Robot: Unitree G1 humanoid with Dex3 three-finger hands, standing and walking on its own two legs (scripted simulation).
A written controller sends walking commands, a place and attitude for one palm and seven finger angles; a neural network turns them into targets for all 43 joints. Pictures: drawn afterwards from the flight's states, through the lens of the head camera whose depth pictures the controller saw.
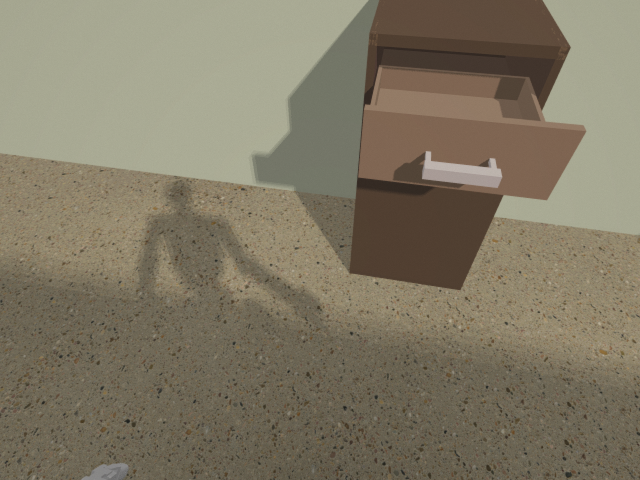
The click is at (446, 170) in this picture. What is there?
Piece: drawer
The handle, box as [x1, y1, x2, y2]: [422, 151, 501, 187]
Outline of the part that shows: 422,178 497,187 501,178 500,169 496,167 495,160 493,158 489,159 488,167 480,167 431,161 430,152 426,151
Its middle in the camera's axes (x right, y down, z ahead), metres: +0.26 -0.14 +0.73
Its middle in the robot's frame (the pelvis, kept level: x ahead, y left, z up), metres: +0.66 -0.23 +0.03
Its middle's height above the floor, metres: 0.80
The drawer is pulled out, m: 0.29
